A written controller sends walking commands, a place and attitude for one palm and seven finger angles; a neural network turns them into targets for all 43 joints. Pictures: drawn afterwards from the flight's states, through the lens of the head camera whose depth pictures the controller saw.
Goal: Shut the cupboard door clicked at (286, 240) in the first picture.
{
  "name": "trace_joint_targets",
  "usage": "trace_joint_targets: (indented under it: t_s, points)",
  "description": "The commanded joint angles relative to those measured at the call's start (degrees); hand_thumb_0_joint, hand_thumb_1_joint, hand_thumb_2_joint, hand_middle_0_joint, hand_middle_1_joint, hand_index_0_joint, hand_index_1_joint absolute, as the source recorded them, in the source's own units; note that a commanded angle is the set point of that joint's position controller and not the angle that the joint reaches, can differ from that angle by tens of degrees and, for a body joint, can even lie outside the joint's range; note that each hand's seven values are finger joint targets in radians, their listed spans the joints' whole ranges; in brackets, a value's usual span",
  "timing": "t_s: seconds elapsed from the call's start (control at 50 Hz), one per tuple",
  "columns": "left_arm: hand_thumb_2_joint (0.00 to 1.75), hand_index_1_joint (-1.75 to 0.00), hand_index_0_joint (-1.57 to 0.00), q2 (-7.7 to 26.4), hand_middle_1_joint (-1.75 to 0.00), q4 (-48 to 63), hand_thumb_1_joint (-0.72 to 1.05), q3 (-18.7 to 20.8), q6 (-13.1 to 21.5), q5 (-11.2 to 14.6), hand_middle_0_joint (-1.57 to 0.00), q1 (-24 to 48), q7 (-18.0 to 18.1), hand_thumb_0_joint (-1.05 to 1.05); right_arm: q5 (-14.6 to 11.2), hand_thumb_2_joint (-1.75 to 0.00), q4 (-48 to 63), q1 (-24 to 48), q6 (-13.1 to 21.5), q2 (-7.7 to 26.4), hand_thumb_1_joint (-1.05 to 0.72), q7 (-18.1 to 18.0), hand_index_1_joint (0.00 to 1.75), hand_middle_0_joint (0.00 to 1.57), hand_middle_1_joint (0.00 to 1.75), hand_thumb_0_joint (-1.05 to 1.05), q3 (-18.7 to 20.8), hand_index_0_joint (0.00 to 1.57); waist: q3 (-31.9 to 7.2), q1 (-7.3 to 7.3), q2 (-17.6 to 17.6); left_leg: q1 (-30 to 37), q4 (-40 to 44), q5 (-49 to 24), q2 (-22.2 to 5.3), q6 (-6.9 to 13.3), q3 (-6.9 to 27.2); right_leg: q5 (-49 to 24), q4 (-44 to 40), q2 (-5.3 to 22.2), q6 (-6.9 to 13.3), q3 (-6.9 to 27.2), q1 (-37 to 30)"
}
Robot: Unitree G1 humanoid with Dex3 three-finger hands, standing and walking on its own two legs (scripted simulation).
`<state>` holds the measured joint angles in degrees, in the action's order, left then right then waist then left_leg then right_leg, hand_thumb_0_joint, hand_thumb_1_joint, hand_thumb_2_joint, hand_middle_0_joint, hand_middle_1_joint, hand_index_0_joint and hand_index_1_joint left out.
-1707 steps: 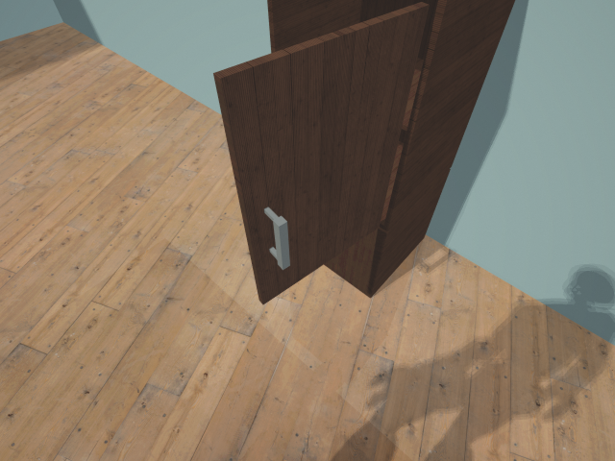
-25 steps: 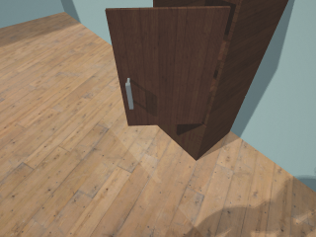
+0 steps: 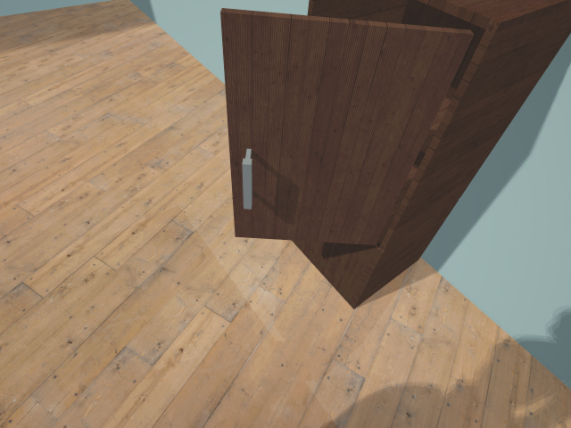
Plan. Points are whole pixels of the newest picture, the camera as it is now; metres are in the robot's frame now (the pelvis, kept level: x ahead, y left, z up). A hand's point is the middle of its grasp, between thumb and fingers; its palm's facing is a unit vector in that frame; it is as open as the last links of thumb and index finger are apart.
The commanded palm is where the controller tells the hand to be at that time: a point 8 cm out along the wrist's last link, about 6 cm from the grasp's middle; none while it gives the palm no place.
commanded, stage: shuffle to correct the standing spot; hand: left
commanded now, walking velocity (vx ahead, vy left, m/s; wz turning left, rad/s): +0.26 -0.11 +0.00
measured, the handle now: (248, 179) +0.62 +0.12 -0.08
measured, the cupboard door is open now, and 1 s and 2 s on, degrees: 52 52 52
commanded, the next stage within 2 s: come to a stop and stand still in 0.56 s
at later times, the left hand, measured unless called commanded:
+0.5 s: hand (218, 367) +0.24 +0.13 -0.17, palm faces +0.05 -0.98 -0.19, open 7.3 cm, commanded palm none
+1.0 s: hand (252, 340) +0.29 +0.07 -0.16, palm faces +0.13 -0.96 -0.25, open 7.4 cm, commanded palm none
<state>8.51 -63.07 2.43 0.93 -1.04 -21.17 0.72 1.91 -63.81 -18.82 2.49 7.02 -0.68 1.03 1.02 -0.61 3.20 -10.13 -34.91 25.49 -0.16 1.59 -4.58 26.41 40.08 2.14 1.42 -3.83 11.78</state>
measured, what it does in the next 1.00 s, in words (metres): walks ahead: right foot, then left foot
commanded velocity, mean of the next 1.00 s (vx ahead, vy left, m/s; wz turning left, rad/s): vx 0.02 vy -0.02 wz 0.00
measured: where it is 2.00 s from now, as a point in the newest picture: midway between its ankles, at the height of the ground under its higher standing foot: outside the picture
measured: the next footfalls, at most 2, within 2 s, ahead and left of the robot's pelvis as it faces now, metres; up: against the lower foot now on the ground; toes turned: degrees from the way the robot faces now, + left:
right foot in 0.34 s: +0.27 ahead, -0.15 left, +0.00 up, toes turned -4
left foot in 0.58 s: +0.23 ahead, +0.06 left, +0.00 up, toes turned +11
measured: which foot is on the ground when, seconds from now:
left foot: down 0.00-0.34, up 0.36-0.56, down 0.58-0.86, up 0.88-1.00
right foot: up 0.00-0.32, down 0.34-0.58, up 0.60-0.82, down 0.84-1.00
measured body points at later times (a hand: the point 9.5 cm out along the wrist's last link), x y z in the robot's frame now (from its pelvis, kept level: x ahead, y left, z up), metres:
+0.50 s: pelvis +0.16 -0.05 +0.00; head +0.20 -0.04 +0.45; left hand +0.24 +0.18 -0.15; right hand +0.14 -0.29 -0.15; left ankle +0.09 +0.06 -0.66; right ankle +0.23 -0.14 -0.72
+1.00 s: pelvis +0.26 -0.12 +0.01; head +0.32 -0.13 +0.45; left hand +0.29 +0.12 -0.14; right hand +0.33 -0.37 -0.16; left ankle +0.20 +0.02 -0.64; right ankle +0.32 -0.23 -0.72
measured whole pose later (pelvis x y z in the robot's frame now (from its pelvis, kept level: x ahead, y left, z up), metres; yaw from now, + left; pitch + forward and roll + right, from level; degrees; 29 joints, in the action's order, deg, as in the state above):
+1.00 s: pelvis +0.26 -0.12 +0.01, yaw +5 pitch -1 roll +2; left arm 8.3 -56.2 2.5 -0.2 -1.3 -11.0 1.9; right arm 0.6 -58.2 -9.6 -3.0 13.0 -1.6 4.7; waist 8.7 -1.2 -0.8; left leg -25.9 -66.7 31.1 0.0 -3.0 -0.7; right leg 13.2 34.7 5.5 0.1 -5.0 20.5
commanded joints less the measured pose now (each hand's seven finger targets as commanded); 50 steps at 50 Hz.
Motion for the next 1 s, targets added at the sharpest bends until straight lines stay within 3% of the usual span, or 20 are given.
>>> trace_joint_targets:
  t_s: [0.0,0.14,0.22,0.26,0.28,0.3,0.32,0.34,0.38,0.42,0.52,0.54,0.56,0.58,0.66,0.72,0.78,0.8,0.84,0.98]
  points:
    - [0.90,-0.30,-0.20,4.7,-0.30,8.0,0.90,1.0,2.0,-0.3,-0.20,11.6,-0.6,0.00,0.4,-0.90,-3.3,-20.6,0.9,7.8,-0.90,-2.4,0.30,0.20,0.30,0.00,0.7,0.20,9.2,7.14,-9.8,17.4,15.7,-51.9,-23.0,13.3,26.6,2.4,31.2,1.6,1.6,2.8,35.6]
    - [0.90,-0.30,-0.20,1.5,-0.30,10.0,0.90,0.3,0.6,0.0,-0.20,14.9,-2.7,0.00,-0.3,-0.90,-0.1,-11.8,2.8,6.1,-0.90,-2.8,0.30,0.20,0.30,0.00,0.1,0.20,8.0,2.33,-9.8,11.9,20.9,-46.7,-13.8,7.5,7.5,-12.0,19.0,2.8,0.3,-0.8,32.4]
    - [0.90,-0.30,-0.20,2.9,-0.30,9.1,0.90,0.1,1.0,0.5,-0.20,12.5,-2.5,0.00,-0.6,-0.90,0.0,-9.1,1.8,9.7,-0.90,-2.3,0.30,0.20,0.30,0.00,1.3,0.20,2.8,0.74,-10.5,8.3,16.1,-54.1,-12.8,5.7,3.4,-17.6,-1.3,-1.4,2.0,-4.3,11.5]
    - [0.90,-0.30,-0.20,5.3,-0.30,6.1,0.90,0.9,1.3,0.2,-0.20,3.2,-1.8,0.00,-0.9,-0.90,0.0,-7.5,1.2,11.1,-0.90,-1.9,0.30,0.20,0.30,0.00,2.1,0.20,-1.7,-3.40,-7.8,6.4,5.8,-53.5,-12.4,3.9,2.9,-21.7,-7.0,-2.7,2.7,-5.0,-2.0]
    - [0.90,-0.30,-0.20,7.8,-0.30,4.0,0.90,1.6,1.8,-0.1,-0.20,-3.0,-1.3,0.00,-1.2,-0.90,-0.1,-8.0,1.0,10.2,-0.90,-1.4,0.30,0.20,0.30,0.00,2.1,0.20,-4.9,-6.02,-4.8,0.8,-3.8,-47.3,-9.9,2.4,2.3,-23.2,-9.0,-1.9,3.4,-3.5,-13.1]
    - [0.90,-0.30,-0.20,12.3,-0.30,2.8,0.90,2.7,2.1,-0.5,-0.20,-7.3,-0.6,0.00,-1.8,-0.90,-0.2,-11.4,0.7,6.8,-0.90,-0.8,0.30,0.20,0.30,0.00,1.8,0.20,-9.3,-6.99,5.9,-10.9,-21.5,-24.7,-4.3,0.6,-1.4,-28.4,-10.1,10.4,8.3,9.8,-24.0]
    - [0.90,-0.30,-0.20,15.4,-0.30,2.6,0.90,3.5,1.9,0.2,-0.20,-9.1,-0.3,0.00,-2.2,-0.90,1.3,-12.5,0.3,4.3,-0.90,-1.2,0.30,0.20,0.30,0.00,1.5,0.20,-13.6,-5.80,13.6,-18.0,-42.0,12.1,1.2,-0.2,0.3,-30.7,-18.0,23.4,15.3,28.9,-24.3]
    - [0.90,-0.30,-0.20,13.9,-0.30,4.3,0.90,3.2,1.3,0.7,-0.20,-4.7,0.3,0.00,-2.1,-0.90,3.0,-7.9,-0.4,4.4,-0.90,-1.0,0.30,0.20,0.30,0.00,1.6,0.20,-8.2,-5.57,3.6,-20.8,-46.9,10.4,-2.2,0.9,4.5,-13.5,-24.2,23.2,17.4,29.9,-14.5]
    - [0.90,-0.30,-0.20,9.6,-0.30,7.2,0.90,2.2,0.8,0.0,-0.20,6.9,1.0,0.00,-0.6,-0.90,4.2,-4.1,-1.2,4.6,-0.90,-0.2,0.30,0.20,0.30,0.00,1.8,0.20,-0.3,-0.76,5.9,-20.9,-44.4,3.8,-7.6,0.6,6.1,1.7,-26.7,19.6,14.0,21.8,3.0]
    - [0.90,-0.30,-0.20,7.4,-0.30,8.8,0.90,1.2,1.2,-0.6,-0.20,11.7,1.3,0.00,-0.3,-0.90,3.8,-5.8,-2.4,3.1,-0.90,-0.1,0.30,0.20,0.30,0.00,1.5,0.20,0.4,3.03,2.3,-11.3,-31.1,3.9,-8.4,-0.5,4.7,-3.4,-27.6,16.1,10.5,11.5,14.3]
    - [0.90,-0.30,-0.20,7.0,-0.30,7.7,0.90,0.8,0.0,0.3,-0.20,11.4,0.3,0.00,0.2,-0.90,1.7,-12.9,-1.6,1.1,-0.90,-0.1,0.30,0.20,0.30,0.00,0.7,0.20,-0.4,5.60,-0.5,4.8,3.3,-8.5,-3.4,-2.5,-3.2,2.0,-17.0,7.8,6.9,3.5,17.8]
    - [0.90,-0.30,-0.20,4.6,-0.30,7.9,0.90,0.2,-0.4,0.3,-0.20,9.6,-0.1,0.00,0.4,-0.90,1.7,-13.8,-1.1,3.6,-0.90,-0.4,0.30,0.20,0.30,0.00,1.3,0.20,0.9,5.41,-8.9,6.2,11.0,-4.9,-7.3,-1.7,2.9,2.1,-7.9,4.6,4.7,1.5,20.0]
    - [0.90,-0.30,-0.20,1.5,-0.30,9.3,0.90,-0.1,-0.6,0.5,-0.20,8.7,-0.8,0.00,1.0,-0.90,3.1,-14.1,-0.7,9.5,-0.90,-0.8,0.30,0.20,0.30,0.00,2.6,0.20,3.6,5.87,-22.9,4.4,22.3,2.5,-22.0,4.3,24.2,4.4,5.8,-0.8,1.0,-3.5,27.1]
    - [0.90,-0.30,-0.20,4.9,-0.30,12.0,0.90,0.8,-0.6,-0.3,-0.20,14.2,-1.5,0.00,1.1,-0.90,4.8,-12.0,-0.9,13.4,-0.90,-1.3,0.30,0.20,0.30,0.00,3.4,0.20,9.0,6.98,-18.1,-2.3,27.7,2.8,-30.0,10.9,33.7,4.1,15.8,1.1,0.4,0.7,29.5]
    - [0.90,-0.30,-0.20,5.1,-0.30,9.2,0.90,1.5,-0.2,-0.5,-0.20,10.8,-2.0,0.00,0.6,-0.90,6.2,-4.6,1.3,9.9,-0.90,-2.1,0.30,0.20,0.30,0.00,1.9,0.20,3.2,2.18,-10.4,6.6,16.1,-46.6,-21.5,7.4,11.4,-5.3,26.9,3.3,-1.9,5.1,30.6]
    - [0.90,-0.30,-0.20,3.0,-0.30,8.5,0.90,0.6,-0.7,0.3,-0.20,9.5,-1.3,0.00,0.6,-0.90,6.8,0.0,0.3,11.3,-0.90,-2.2,0.30,0.20,0.30,0.00,2.5,0.20,-1.4,1.39,-13.6,6.9,11.4,-56.8,-16.1,3.8,0.9,-6.6,6.1,2.2,-2.4,0.6,17.6]
    - [0.90,-0.30,-0.20,5.5,-0.30,6.6,0.90,1.0,0.3,-0.1,-0.20,2.1,-0.7,0.00,-0.5,-0.90,7.4,1.3,-1.4,12.5,-0.90,-1.7,0.30,0.20,0.30,0.00,3.5,0.20,-3.4,-0.85,-10.1,3.9,2.6,-47.9,-11.1,0.5,-0.7,-24.9,-13.6,-0.8,-3.2,-4.3,2.6]
    - [0.90,-0.30,-0.20,10.0,-0.30,6.0,0.90,1.9,0.8,-0.4,-0.20,-1.2,-0.2,0.00,-1.0,-0.90,8.0,0.3,-1.7,11.2,-0.90,-1.4,0.30,0.20,0.30,0.00,3.8,0.20,-6.8,-1.36,-4.6,-1.7,-2.2,-36.5,-8.7,-1.7,-1.5,-47.4,-11.4,4.0,-2.5,0.5,-6.2]
    - [0.90,-0.30,-0.20,16.3,-0.30,5.6,0.90,3.5,0.6,-0.3,-0.20,-5.5,0.6,0.00,-2.1,-0.90,9.5,-1.2,-2.9,7.1,-0.90,-1.7,0.30,0.20,0.30,0.00,3.9,0.20,-10.3,-3.31,9.7,-13.5,-21.9,12.4,1.0,-4.3,-0.5,-93.0,-10.3,23.8,9.3,15.2,-14.6]
    - [0.90,-0.30,-0.20,11.6,-0.30,9.6,0.90,3.1,-0.9,-0.7,-0.20,4.9,2.3,0.00,-1.1,-0.90,9.7,7.1,-6.1,7.3,-0.90,-0.2,0.30,0.20,0.30,0.00,3.7,0.20,-5.8,-1.68,7.3,-18.1,-35.8,0.7,-0.3,-5.3,6.6,-53.5,-16.1,18.6,9.1,10.4,-1.0]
